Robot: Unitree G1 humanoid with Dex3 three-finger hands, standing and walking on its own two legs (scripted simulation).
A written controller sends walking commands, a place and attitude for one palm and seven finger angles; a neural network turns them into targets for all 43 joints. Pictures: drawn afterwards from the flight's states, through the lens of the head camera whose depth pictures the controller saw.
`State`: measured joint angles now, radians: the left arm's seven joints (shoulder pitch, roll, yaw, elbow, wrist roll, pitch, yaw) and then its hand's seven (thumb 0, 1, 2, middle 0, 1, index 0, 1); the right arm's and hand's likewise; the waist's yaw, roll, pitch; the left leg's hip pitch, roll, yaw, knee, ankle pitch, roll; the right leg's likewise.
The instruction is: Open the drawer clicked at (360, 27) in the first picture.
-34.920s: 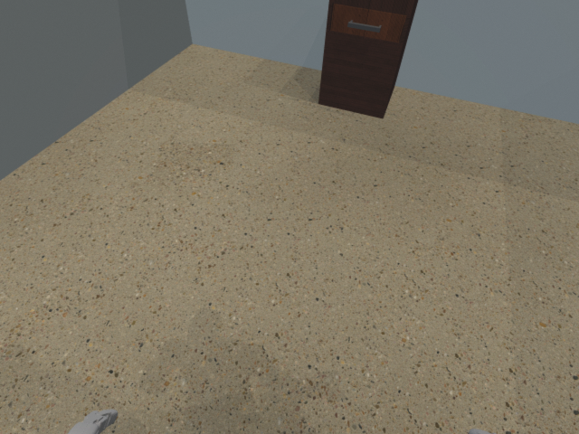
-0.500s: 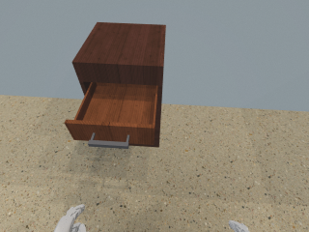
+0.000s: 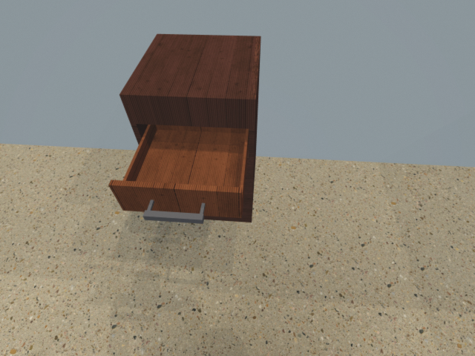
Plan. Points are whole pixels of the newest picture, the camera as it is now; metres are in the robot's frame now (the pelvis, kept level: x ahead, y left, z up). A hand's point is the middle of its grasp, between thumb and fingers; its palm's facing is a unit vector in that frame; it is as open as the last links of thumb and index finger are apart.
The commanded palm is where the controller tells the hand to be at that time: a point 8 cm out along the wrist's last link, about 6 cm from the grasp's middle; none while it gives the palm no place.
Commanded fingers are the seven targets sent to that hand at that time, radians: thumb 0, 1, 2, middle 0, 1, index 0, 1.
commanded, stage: let the arm hang, fingers relaxed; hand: left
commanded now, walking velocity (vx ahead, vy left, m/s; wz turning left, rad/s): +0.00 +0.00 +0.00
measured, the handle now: (175, 210) +0.53 +0.23 -0.24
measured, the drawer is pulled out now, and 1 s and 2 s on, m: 0.27 0.27 0.27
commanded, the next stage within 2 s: look to check the result in 0.38 s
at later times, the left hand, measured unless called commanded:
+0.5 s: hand out of the picture -0.01 +0.13 -0.18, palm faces +0.03 -0.99 -0.16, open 7.4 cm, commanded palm none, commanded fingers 0.00 0.90 0.90 -0.20 -0.30 -0.20 -0.30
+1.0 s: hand out of the picture -0.01 +0.12 -0.17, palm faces +0.04 -0.99 -0.16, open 7.4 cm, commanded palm none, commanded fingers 0.00 0.90 0.90 -0.20 -0.30 -0.20 -0.30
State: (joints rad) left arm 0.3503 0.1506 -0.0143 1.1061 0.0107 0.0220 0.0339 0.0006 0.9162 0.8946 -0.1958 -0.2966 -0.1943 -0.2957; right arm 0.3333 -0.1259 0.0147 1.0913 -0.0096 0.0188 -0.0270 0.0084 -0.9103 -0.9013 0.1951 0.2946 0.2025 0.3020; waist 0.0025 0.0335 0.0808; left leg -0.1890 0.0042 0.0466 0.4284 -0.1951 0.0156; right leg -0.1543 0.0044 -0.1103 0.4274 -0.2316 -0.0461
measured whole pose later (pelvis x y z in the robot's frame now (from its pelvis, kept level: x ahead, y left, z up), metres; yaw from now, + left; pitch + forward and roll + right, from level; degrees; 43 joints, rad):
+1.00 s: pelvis +0.02 -0.02 +0.00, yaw +0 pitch -2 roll +0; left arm 0.32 0.09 -0.01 1.12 0.01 0.00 0.04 0.00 0.91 0.89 -0.20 -0.30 -0.19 -0.30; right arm 0.32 -0.09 0.00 1.12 -0.01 0.00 -0.05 0.01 -0.91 -0.90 0.19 0.29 0.20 0.30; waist 0.00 0.01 0.08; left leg -0.17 0.03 0.03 0.42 -0.22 -0.02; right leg -0.13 0.04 -0.12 0.41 -0.25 -0.08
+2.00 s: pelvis +0.03 -0.03 +0.00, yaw +0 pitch -2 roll +0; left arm 0.33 0.09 0.00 1.12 0.01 0.00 0.04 0.00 0.91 0.89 -0.20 -0.30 -0.19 -0.30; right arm 0.34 -0.09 0.00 1.13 -0.01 0.01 -0.05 0.01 -0.91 -0.90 0.19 0.29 0.20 0.30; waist 0.00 0.01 0.08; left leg -0.15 0.05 0.03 0.42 -0.23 -0.03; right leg -0.11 0.05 -0.12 0.39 -0.26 -0.09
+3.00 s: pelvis +0.04 -0.02 +0.00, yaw -1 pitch -2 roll +1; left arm 0.33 0.09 0.00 1.12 0.01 -0.01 0.04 0.00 0.91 0.89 -0.20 -0.30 -0.19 -0.30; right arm 0.32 -0.10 0.00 1.13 -0.01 0.00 -0.05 0.01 -0.91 -0.90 0.19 0.29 0.20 0.30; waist 0.00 0.02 0.08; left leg -0.13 0.03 0.05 0.41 -0.24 -0.02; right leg -0.10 0.04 -0.10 0.40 -0.27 -0.07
